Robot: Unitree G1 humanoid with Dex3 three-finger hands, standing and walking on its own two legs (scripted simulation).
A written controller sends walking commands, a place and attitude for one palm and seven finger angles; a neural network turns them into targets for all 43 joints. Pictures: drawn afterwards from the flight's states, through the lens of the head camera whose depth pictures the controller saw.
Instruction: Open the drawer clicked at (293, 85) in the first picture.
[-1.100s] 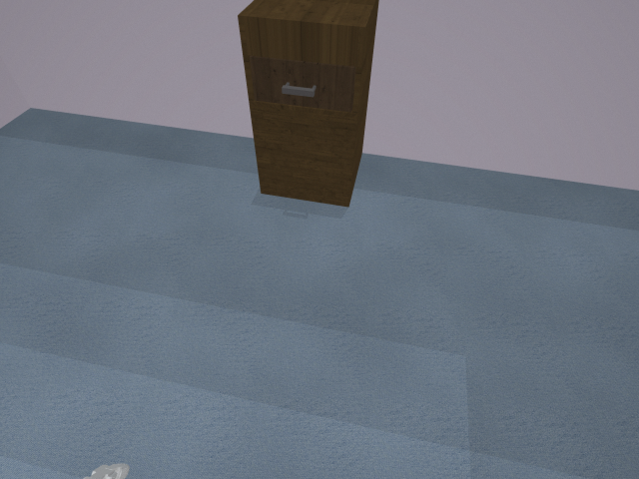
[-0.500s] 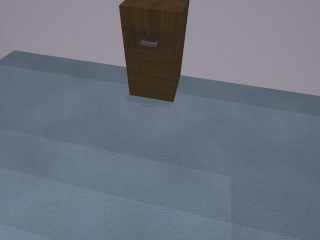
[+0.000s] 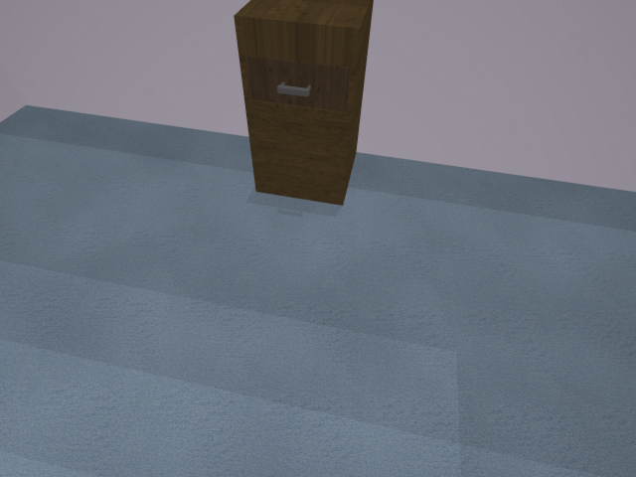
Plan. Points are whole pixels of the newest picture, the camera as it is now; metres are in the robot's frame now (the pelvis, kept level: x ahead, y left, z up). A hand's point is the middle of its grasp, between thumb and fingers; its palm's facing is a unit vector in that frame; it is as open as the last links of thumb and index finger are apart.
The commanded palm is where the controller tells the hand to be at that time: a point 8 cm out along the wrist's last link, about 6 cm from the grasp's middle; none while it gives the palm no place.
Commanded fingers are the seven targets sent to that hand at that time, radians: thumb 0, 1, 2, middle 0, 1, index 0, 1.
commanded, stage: look at it before walking up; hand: left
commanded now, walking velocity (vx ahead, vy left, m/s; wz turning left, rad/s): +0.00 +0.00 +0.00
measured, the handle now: (294, 88) +1.43 +0.16 -0.20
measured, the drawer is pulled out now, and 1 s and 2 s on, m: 0.00 0.00 0.00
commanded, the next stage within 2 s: walk to a spot facing it in 0.34 s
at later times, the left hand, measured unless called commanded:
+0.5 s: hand out of the picture +0.07 +0.25 -0.16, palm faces -0.03 -0.94 -0.33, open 7.4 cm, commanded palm none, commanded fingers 0.00 0.90 0.90 -0.20 -0.30 -0.20 -0.30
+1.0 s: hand out of the picture +0.14 +0.21 -0.18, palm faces +0.07 -0.99 -0.15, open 7.3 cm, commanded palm none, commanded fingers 0.00 0.90 0.90 -0.20 -0.30 -0.20 -0.30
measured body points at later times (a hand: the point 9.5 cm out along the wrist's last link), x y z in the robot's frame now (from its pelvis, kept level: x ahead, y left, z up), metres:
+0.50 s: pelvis +0.00 +0.00 +0.00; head +0.00 +0.00 +0.45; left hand +0.07 +0.30 -0.13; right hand +0.08 -0.30 -0.13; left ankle +0.00 +0.12 -0.74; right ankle +0.00 -0.12 -0.74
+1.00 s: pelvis +0.13 +0.03 +0.00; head +0.15 +0.04 +0.45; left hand +0.14 +0.26 -0.17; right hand +0.01 -0.16 -0.14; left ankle +0.01 +0.12 -0.74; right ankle +0.20 -0.11 -0.69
